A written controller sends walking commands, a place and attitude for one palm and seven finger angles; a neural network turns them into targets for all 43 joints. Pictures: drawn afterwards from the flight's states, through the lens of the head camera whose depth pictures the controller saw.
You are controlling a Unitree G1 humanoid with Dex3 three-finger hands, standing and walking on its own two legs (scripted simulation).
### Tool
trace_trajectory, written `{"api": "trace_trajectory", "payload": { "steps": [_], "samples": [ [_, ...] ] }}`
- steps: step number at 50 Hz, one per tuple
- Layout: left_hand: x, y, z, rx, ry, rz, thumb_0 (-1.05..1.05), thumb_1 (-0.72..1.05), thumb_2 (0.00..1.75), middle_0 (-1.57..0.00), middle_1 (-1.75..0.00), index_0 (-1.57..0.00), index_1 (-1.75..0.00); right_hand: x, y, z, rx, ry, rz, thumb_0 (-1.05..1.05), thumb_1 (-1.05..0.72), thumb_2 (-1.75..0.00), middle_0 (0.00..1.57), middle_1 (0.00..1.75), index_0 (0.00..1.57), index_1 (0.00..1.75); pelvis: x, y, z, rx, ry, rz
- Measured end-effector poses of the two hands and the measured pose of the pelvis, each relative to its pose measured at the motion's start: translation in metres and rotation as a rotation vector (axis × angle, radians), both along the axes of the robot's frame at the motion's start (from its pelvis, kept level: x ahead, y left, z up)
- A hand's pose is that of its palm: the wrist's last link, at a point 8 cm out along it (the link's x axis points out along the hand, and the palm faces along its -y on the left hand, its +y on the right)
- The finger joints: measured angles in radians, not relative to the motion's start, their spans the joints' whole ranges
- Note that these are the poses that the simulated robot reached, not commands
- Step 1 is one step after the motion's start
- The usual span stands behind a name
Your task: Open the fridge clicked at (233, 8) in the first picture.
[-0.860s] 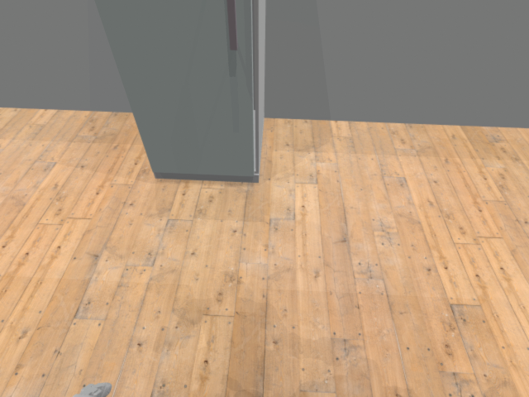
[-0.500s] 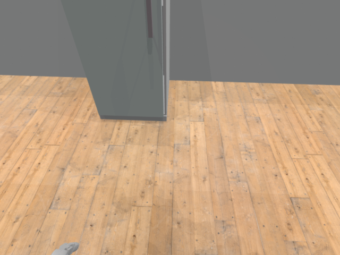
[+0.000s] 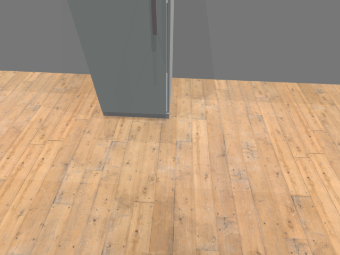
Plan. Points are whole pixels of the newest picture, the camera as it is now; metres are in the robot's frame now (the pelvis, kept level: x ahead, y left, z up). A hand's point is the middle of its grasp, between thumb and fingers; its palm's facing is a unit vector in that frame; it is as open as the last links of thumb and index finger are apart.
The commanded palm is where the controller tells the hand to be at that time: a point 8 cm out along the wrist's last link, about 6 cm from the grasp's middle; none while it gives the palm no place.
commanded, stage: look at it before walking up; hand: right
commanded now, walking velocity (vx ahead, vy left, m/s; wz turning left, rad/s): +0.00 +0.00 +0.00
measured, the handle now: out of the picture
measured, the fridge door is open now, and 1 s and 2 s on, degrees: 0 0 0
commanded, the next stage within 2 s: walk to a spot facing it in 0.58 s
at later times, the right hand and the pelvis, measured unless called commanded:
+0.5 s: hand out of the picture +0.07 -0.25 -0.16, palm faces -0.03 +0.95 -0.32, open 7.4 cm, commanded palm none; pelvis +0.00 +0.00 +0.00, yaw +0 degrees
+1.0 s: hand out of the picture +0.06 -0.21 -0.18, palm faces -0.11 +0.96 -0.26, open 7.4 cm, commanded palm none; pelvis +0.00 +0.01 -0.02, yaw +7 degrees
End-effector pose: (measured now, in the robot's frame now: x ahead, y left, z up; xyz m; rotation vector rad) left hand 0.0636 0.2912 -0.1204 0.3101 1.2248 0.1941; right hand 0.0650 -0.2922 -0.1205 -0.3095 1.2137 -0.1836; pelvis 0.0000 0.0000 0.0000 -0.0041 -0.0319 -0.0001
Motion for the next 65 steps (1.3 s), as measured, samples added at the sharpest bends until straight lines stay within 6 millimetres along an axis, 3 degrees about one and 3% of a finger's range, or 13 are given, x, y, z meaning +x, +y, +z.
{"api": "trace_trajectory", "payload": {
  "steps": [40, 48, 55, 60, 65],
  "samples": [
    [0.012, -0.002, 0.002, 0.003, -0.032, 0.008, 0.0, 0.9, 0.9, -0.21, -0.3, -0.2, -0.3, 0.0, 0.0, -0.001, -0.002, 0.022, 0.001, 0.0, -0.9, -0.9, 0.2, 0.3, 0.2, 0.3, 0.001, -0.001, 0.0, -0.001, 0.009, 0.029],
    [-0.013, -0.018, -0.018, -0.059, -0.049, 0.098, 0.0, 0.9, 0.9, -0.2, -0.3, -0.2, -0.3, -0.002, 0.028, -0.019, 0.046, 0.072, 0.056, 0.0, -0.9, -0.9, 0.2, 0.3, 0.2, 0.3, -0.004, 0.004, -0.012, -0.016, 0.019, 0.108],
    [-0.033, -0.012, -0.042, -0.11, 0.028, 0.151, 0.0, 0.9, 0.9, -0.21, -0.3, -0.2, -0.3, -0.013, 0.062, -0.031, 0.091, 0.064, 0.037, 0.0, -0.9, -0.9, 0.2, 0.3, 0.2, 0.3, 0.013, 0.02, -0.025, 0.004, 0.018, 0.147],
    [-0.006, -0.012, -0.021, -0.108, -0.031, 0.182, 0.01, 0.9, 0.9, -0.2, -0.3, -0.2, -0.3, -0.031, 0.075, -0.021, 0.124, 0.179, 0.035, 0.0, -0.9, -0.9, 0.2, 0.3, 0.2, 0.3, 0.033, 0.018, -0.009, 0.0, 0.041, 0.193],
    [0.037, -0.019, -0.003, -0.092, -0.127, 0.215, 0.01, 0.9, 0.9, -0.2, -0.3, -0.2, -0.3, -0.019, 0.068, -0.019, 0.142, 0.266, 0.062, 0.0, -0.9, -0.9, 0.2, 0.3, 0.2, 0.3, 0.06, 0.008, -0.003, -0.008, 0.062, 0.253]
  ]
}}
